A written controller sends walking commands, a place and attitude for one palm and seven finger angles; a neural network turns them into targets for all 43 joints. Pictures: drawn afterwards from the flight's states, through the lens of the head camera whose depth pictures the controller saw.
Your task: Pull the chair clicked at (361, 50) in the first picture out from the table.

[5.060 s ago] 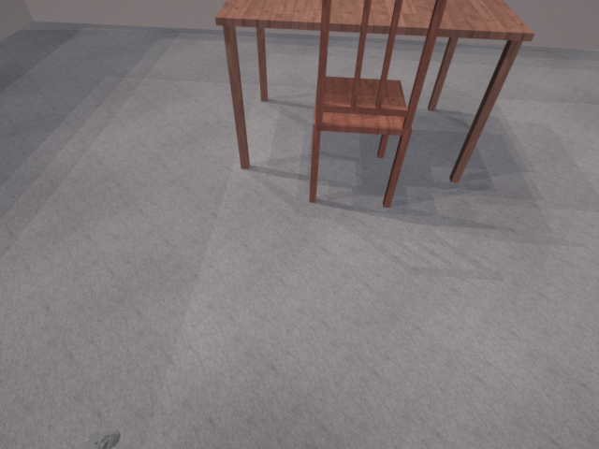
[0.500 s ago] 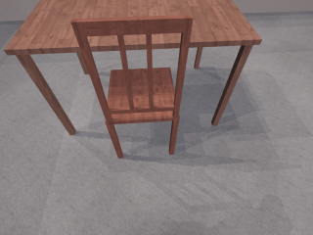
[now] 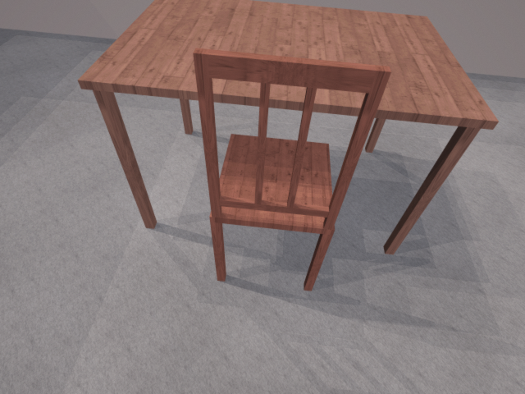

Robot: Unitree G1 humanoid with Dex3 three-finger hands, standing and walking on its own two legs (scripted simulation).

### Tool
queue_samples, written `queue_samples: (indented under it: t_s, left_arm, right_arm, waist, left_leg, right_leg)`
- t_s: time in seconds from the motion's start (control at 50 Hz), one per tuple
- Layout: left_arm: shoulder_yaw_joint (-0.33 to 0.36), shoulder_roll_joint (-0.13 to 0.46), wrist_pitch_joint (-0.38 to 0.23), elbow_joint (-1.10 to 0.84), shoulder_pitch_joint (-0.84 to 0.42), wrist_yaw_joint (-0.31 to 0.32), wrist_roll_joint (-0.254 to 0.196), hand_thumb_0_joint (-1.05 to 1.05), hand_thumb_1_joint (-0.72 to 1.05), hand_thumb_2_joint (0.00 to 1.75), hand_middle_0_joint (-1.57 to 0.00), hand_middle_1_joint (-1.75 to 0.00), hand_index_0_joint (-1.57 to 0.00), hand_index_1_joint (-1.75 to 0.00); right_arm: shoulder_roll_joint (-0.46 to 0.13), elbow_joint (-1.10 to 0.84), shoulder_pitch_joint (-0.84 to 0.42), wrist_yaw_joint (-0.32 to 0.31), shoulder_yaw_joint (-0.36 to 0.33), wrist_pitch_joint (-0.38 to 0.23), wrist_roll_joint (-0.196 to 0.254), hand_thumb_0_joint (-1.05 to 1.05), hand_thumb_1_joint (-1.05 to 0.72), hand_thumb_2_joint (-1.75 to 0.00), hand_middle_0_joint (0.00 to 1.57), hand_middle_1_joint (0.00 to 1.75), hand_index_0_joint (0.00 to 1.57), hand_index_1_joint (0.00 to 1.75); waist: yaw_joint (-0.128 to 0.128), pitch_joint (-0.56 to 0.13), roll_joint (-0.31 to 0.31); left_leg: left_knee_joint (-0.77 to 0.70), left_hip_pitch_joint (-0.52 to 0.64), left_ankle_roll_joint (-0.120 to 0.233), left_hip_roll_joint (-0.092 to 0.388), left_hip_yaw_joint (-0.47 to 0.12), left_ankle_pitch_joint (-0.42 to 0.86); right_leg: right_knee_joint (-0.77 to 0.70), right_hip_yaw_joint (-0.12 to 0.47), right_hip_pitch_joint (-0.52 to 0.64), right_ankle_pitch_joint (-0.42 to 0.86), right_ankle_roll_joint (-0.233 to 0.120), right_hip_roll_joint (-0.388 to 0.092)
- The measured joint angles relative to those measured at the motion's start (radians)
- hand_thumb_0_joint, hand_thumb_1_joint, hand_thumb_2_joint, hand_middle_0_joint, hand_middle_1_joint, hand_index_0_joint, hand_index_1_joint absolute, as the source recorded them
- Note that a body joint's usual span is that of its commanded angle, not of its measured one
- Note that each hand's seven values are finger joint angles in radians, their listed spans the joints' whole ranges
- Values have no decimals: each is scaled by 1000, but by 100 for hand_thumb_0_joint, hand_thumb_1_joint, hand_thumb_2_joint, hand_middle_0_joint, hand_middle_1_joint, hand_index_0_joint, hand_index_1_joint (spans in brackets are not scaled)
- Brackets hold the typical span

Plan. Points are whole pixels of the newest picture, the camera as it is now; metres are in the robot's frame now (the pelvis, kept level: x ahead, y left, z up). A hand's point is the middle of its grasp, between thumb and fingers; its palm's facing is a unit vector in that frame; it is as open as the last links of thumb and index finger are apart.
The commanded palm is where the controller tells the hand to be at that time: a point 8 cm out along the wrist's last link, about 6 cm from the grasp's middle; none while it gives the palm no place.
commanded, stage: take the last steps up to it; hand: left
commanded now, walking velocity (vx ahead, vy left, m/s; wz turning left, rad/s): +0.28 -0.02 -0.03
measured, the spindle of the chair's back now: (261, 152) +0.66 +0.07 -0.05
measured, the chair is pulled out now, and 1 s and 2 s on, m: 0.00 0.00 0.00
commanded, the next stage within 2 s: come to a stop and stand still in 0.42 s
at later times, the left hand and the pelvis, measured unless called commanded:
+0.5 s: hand (193, 347) +0.23 +0.15 -0.17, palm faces +0.00 -0.98 -0.19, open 7.3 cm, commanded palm none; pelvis +0.14 -0.02 -0.01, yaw -1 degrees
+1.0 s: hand (175, 374) +0.18 +0.17 -0.17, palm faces +0.00 -0.97 -0.23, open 7.3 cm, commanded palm none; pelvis +0.17 -0.02 +0.00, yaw -3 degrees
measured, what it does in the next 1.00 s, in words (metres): walks ahead: right foot, then left foot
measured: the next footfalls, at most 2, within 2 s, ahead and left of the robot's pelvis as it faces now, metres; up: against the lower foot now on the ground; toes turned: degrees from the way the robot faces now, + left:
right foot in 0.40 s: +0.20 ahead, -0.13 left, +0.00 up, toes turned -5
left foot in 0.72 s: +0.27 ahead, +0.10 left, +0.00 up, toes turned +1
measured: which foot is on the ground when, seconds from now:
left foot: down 0.00-0.40, up 0.42-0.70, down 0.72-1.00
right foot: down 0.00-0.00, up 0.02-0.38, down 0.40-1.00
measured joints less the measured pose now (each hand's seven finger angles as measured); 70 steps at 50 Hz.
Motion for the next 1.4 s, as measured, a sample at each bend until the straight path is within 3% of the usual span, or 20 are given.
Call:
queue_samples:
  t_s: [0.06,0.1,0.14,0.24,0.36,0.4,0.46,0.5,0.54,0.62,0.7,0.72,0.82,0.96,1.12,1.4]
  left_arm:
    - [3,12,31,41,7,-2,2,1,92,90,-20,-30,-20,-30]
    - [5,14,36,48,-8,-9,3,1,92,90,-20,-30,-20,-30]
    - [5,14,29,39,-35,-14,3,1,92,90,-20,-30,-20,-30]
    - [5,2,16,-10,-121,-15,-1,1,92,90,-20,-30,-20,-30]
    - [5,-17,6,-53,-208,-13,-3,1,92,90,-20,-30,-19,-30]
    - [4,-16,-14,-67,-219,-13,0,1,91,90,-20,-30,-20,-30]
    - [1,-33,-46,-69,-236,-4,-3,1,91,90,-20,-30,-20,-30]
    - [-3,-44,-43,-65,-227,3,-6,0,91,90,-20,-30,-20,-30]
    - [6,-47,-38,-58,-212,20,-8,0,93,90,-20,-30,-20,-30]
    - [-1,-36,-19,-35,-187,28,2,0,94,90,-20,-30,-20,-30]
    - [-13,-40,0,-13,-171,28,-4,0,93,90,-20,-30,-20,-30]
    - [-14,-40,7,-9,-167,28,-8,0,93,90,-20,-30,-20,-30]
    - [-16,-21,42,-1,-158,31,-11,1,92,90,-20,-30,-20,-30]
    - [-18,-8,49,-1,-131,30,-7,1,92,90,-20,-30,-20,-30]
    - [-29,-36,36,-53,-62,54,1,1,91,90,-20,-30,-20,-30]
    - [-24,-19,36,-131,-91,33,-2,1,91,90,-20,-30,-20,-30]
  right_arm:
    - [28,-7,11,-15,13,-26,-4,1,-91,-90,20,30,20,30]
    - [43,-3,38,-25,21,-35,-2,1,-91,-90,20,30,20,30]
    - [50,15,67,-35,24,-40,0,1,-92,-90,20,30,20,30]
    - [66,74,136,-38,30,-42,4,1,-92,-90,20,30,20,30]
    - [74,120,179,-34,19,-28,-2,1,-91,-90,20,30,21,30]
    - [75,129,197,-34,18,-27,1,1,-91,-90,21,30,21,30]
    - [64,137,171,-33,12,-12,15,1,-91,-90,20,30,20,30]
    - [56,125,143,-34,6,-2,14,1,-91,-90,20,30,20,30]
    - [49,103,114,-33,2,0,9,1,-91,-90,20,30,20,30]
    - [45,55,60,-37,7,-1,10,1,-91,-90,20,30,20,30]
    - [29,43,23,-47,12,0,14,2,-94,-90,20,30,20,30]
    - [27,44,18,-47,14,-2,16,2,-94,-90,20,30,20,30]
    - [51,44,-8,-55,23,8,14,1,-95,-90,20,30,20,30]
    - [61,16,-80,-56,19,21,17,1,-93,-90,20,30,20,30]
    - [16,-48,-62,-35,4,30,17,1,-91,-90,20,30,20,30]
    - [31,-4,124,-17,14,45,1,1,-91,-90,20,30,20,30]
  waist:
    - [-11,2,-27]
    - [-22,2,-26]
    - [-29,7,-22]
    - [-35,24,-10]
    - [-67,52,8]
    - [-72,54,11]
    - [-69,74,42]
    - [-66,72,45]
    - [-65,57,49]
    - [-60,25,44]
    - [-40,20,49]
    - [-38,19,49]
    - [-15,20,-20]
    - [-8,51,-24]
    - [-34,48,77]
    - [-67,-2,5]
  left_leg:
    - [21,26,9,-12,26,-34]
    - [-27,67,12,-16,28,-30]
    - [-88,110,12,-24,26,-9]
    - [-186,198,13,-38,21,5]
    - [-142,254,-17,-26,30,-82]
    - [-47,240,-28,-14,28,-151]
    - [356,78,-1,7,-30,-241]
    - [566,-38,7,3,-52,-214]
    - [620,-126,3,15,-54,-156]
    - [407,-180,-26,31,-37,-97]
    - [91,-100,-44,25,-42,50]
    - [41,-76,-32,25,-43,86]
    - [-20,-36,4,-20,-14,89]
    - [-37,-54,-2,-32,6,113]
    - [39,-91,-31,22,-22,96]
    - [68,-105,-25,-2,-51,92]
  right_leg:
    - [297,66,-115,-118,-24,5]
    - [449,82,-199,-87,-30,12]
    - [503,89,-264,-28,-25,6]
    - [404,98,-346,61,-11,-13]
    - [166,72,-302,114,-31,6]
    - [74,60,-240,175,-46,23]
    - [126,40,-231,134,-66,48]
    - [94,35,-196,123,-70,59]
    - [33,30,-157,144,-64,70]
    - [-52,33,-109,168,-62,78]
    - [-39,41,-83,144,-43,88]
    - [-18,41,-84,127,-37,89]
    - [25,83,-84,49,-15,50]
    - [41,136,-78,47,-10,42]
    - [51,112,-81,57,-41,95]
    - [100,90,-93,31,-41,76]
